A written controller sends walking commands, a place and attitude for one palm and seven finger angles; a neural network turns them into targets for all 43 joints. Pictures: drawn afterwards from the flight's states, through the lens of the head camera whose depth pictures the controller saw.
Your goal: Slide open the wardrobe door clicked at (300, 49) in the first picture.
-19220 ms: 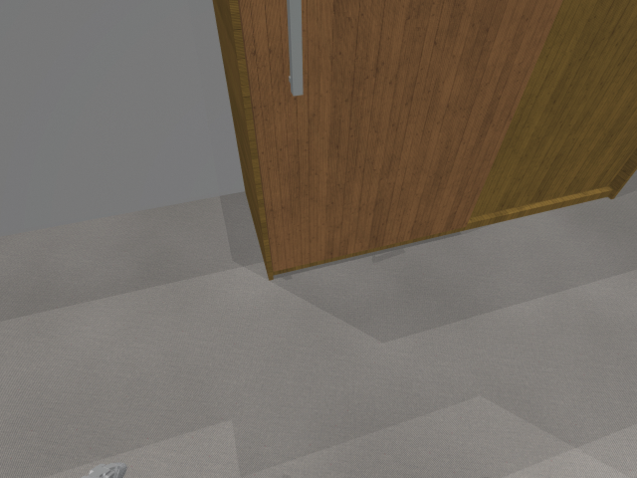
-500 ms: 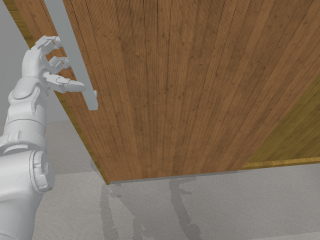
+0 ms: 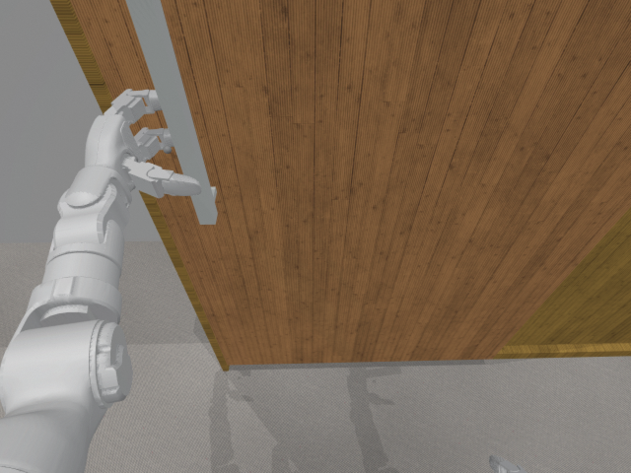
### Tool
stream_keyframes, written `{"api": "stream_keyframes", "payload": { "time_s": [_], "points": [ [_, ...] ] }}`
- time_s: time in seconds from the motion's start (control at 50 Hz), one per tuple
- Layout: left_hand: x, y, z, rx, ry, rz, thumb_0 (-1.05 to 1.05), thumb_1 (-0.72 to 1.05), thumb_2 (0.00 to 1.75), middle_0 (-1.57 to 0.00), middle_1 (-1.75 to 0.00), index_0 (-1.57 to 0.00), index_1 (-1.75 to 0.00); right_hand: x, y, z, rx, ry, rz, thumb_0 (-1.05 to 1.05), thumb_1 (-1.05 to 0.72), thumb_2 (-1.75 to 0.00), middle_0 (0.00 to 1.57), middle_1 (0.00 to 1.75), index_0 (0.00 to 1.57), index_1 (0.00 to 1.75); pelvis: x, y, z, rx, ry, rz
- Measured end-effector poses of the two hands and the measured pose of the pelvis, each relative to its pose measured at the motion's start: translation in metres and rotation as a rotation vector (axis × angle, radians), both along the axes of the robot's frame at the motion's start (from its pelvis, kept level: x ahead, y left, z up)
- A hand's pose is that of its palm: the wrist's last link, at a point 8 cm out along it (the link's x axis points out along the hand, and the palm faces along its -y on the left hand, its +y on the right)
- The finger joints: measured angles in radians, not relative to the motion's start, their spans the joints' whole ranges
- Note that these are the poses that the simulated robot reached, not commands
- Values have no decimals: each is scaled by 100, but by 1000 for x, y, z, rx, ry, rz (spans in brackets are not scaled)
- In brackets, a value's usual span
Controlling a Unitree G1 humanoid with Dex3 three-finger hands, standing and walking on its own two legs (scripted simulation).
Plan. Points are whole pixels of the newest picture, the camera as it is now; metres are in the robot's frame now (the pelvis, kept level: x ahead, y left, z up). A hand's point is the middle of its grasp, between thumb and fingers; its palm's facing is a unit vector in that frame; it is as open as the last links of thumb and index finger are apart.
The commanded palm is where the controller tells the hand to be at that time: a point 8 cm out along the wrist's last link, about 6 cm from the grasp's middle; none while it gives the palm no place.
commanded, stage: slide the fingers in behind the handle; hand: left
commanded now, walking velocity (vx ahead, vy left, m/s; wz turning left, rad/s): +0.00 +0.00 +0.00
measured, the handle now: (187, 123) +0.51 +0.18 +0.19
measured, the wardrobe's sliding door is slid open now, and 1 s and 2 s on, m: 0.00 0.00 0.00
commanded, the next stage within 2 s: grip the handle and tug to test in 1.02 s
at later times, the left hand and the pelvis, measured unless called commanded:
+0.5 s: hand (190, 147) +0.46 +0.17 +0.18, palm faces +0.04 -1.00 +0.02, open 14.0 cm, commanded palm +0.43 +0.21 +0.18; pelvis +0.00 +0.00 +0.00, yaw +0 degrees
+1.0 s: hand (199, 145) +0.46 +0.16 +0.19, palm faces +0.03 -1.00 -0.01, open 14.0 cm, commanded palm +0.43 +0.20 +0.18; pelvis -0.01 -0.01 +0.00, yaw +0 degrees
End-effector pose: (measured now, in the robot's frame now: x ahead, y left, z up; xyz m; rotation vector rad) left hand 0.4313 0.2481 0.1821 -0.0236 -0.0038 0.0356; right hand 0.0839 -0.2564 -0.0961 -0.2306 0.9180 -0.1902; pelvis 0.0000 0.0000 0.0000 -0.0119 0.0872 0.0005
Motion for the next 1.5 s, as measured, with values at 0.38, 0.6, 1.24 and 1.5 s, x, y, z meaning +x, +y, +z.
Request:
{"api": "stream_keyframes", "payload": {
  "time_s": [0.38,0.6,1.24,1.5],
  "points": [
    [6,-22,1,4,-2,-4,-1,-50,30,-30,-120,-30,-120,-20,-4,-7,15,55,-37,1,-91,-89,20,30,20,30,2,-3,1,3,-5,-7],
    [1,-34,3,16,-11,-6,-1,-50,30,-30,-120,-30,-120,-21,-5,-7,17,45,-37,1,-91,-89,20,30,20,30,-2,-5,2,4,-17,-6],
    [4,-40,4,22,-9,4,-1,-46,32,-31,-121,-30,-121,-29,-3,-10,23,61,-32,1,-91,-89,20,30,20,30,-5,-4,2,5,-12,-5],
    [5,-39,4,21,-2,3,0,-1,52,-35,-128,-35,-127,-14,-1,-6,22,33,-16,1,-91,-89,20,30,20,30,-3,-4,2,5,-13,-3]
  ]
}}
